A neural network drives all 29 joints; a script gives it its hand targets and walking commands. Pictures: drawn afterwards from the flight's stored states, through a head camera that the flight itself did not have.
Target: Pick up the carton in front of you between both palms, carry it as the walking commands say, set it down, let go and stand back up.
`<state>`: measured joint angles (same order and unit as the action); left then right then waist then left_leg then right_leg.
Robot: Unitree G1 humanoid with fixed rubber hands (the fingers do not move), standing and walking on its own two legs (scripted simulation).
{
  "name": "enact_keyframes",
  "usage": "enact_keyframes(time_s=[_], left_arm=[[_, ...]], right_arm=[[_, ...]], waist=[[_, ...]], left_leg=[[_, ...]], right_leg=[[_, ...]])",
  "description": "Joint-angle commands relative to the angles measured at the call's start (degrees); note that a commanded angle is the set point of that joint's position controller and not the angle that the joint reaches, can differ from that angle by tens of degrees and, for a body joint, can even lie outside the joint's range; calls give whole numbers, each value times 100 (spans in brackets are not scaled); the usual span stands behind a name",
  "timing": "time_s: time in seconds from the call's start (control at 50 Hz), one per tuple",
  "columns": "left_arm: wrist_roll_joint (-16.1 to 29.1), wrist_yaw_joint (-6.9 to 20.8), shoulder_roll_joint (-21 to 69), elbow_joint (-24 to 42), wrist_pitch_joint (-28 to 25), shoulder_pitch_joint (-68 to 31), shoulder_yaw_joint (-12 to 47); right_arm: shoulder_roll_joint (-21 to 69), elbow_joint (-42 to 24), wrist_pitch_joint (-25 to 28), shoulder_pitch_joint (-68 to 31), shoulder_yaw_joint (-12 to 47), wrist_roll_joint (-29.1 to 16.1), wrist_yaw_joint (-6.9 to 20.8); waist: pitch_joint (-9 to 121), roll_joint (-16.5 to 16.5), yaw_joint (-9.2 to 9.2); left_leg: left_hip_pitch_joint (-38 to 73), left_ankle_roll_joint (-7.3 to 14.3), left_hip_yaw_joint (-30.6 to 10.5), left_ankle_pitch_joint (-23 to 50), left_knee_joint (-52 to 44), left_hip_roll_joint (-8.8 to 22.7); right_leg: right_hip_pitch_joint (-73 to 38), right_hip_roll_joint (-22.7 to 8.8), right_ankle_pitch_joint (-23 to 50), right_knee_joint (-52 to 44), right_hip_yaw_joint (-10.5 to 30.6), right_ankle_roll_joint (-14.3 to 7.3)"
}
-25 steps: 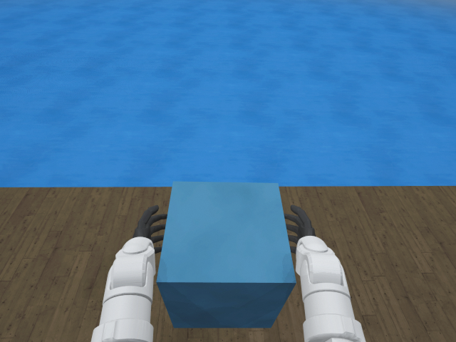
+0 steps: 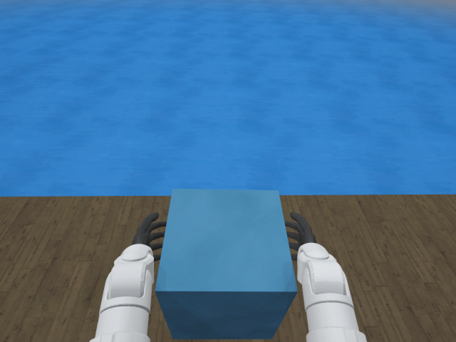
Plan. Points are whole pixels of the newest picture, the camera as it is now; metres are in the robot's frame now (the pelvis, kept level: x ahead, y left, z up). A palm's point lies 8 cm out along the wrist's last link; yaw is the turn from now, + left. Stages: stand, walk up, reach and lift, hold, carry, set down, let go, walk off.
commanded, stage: reach and lift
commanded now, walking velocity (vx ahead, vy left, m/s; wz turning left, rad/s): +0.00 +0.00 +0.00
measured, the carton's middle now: (224, 266) +0.30 +0.00 -0.04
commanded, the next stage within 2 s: hold in 0.06 s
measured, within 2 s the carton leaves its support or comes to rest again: neither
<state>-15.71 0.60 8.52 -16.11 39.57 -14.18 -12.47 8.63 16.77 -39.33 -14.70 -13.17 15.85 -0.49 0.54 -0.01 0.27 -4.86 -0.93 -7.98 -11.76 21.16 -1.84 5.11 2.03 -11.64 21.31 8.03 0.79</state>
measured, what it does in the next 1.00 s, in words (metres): stands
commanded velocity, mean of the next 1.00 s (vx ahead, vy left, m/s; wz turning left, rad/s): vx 0.00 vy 0.00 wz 0.00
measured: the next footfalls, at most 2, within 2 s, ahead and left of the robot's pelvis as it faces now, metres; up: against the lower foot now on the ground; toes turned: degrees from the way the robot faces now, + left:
none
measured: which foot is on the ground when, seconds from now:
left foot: down 0.00-1.00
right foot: down 0.00-1.00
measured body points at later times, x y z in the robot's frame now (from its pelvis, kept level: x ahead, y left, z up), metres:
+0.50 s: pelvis -0.01 +0.00 +0.00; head -0.06 +0.00 +0.45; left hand +0.29 +0.15 +0.04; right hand +0.29 -0.15 +0.04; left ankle +0.00 +0.13 -0.75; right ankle +0.01 -0.13 -0.75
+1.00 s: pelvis -0.01 +0.00 +0.00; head -0.05 +0.00 +0.45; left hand +0.29 +0.15 +0.04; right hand +0.29 -0.15 +0.04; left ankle +0.00 +0.13 -0.75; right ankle +0.01 -0.13 -0.75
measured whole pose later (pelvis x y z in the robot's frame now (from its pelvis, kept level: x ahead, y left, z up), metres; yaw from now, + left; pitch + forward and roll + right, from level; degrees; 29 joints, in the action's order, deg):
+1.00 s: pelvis -0.01 +0.00 +0.00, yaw +0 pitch -7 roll +0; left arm -16.1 1.0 8.8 -13.0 43.9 -15.2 -12.4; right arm 8.8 13.6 -43.7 -15.7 -13.2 16.2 0.0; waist -0.5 0.0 0.2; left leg -2.3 -0.9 -7.6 -11.1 20.1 -1.6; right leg 2.5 1.9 -10.9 20.2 7.5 0.7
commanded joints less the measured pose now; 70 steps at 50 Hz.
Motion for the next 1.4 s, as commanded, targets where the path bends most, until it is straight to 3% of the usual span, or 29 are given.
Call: enact_keyframes(time_s=[0.0, 0.14, 0.26, 0.52, 1.0, 1.38], left_arm=[[1417, 1347, 5379, 255, -174, -2689, 3058], [1677, 1305, 5400, 804, 60, -2702, 3457], [1404, 1288, 5148, 418, 277, -2696, 3008], [1428, 1366, 5335, 253, 186, -3296, 3003], [1474, 1318, 5255, 567, 236, -2821, 3083], [1472, 1327, 5264, 495, 232, -2933, 3058]], right_arm=[[5444, -221, 138, -2639, 3097, -1455, 1447], [5411, -788, -100, -2652, 3476, -1688, 1414], [5133, -417, -313, -2671, 3047, -1446, 1426], [5350, -265, -221, -3286, 3064, -1481, 1497], [5279, -558, -271, -2797, 3136, -1537, 1438], [5273, -505, -267, -2907, 3110, -1514, 1449]], waist=[[1369, 3, 0], [1592, 9, -23], [777, 5, -19], [1084, -5, -10], [1195, 5, -14], [1118, 8, -12]], left_leg=[[372, -39, 401, 1372, -204, -408], [585, -59, 356, 1672, -264, -399], [302, -22, 437, 690, -428, -366], [302, -6, 460, 420, -334, -346], [510, -31, 420, 1187, -352, -378], [415, -23, 419, 892, -347, -367]], right_leg=[[-360, 395, 1336, -219, -403, 73], [-604, 402, 1633, -292, -381, 85], [-300, 362, 650, -437, -444, 42], [-297, 340, 393, -350, -467, 31], [-517, 368, 1171, -368, -425, 60], [-425, 360, 863, -356, -433, 37]])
